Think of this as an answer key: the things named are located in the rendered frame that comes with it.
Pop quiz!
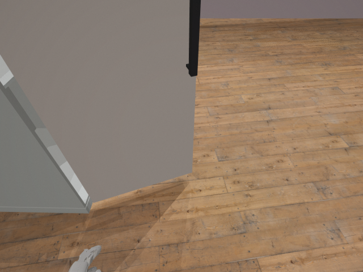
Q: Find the fridge door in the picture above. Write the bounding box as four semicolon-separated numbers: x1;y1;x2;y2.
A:
0;0;196;203

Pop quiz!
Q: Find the robot left hand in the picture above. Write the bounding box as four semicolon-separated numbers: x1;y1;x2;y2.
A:
68;245;102;272

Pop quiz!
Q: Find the handle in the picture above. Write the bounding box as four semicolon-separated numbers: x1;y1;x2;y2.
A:
186;0;201;77

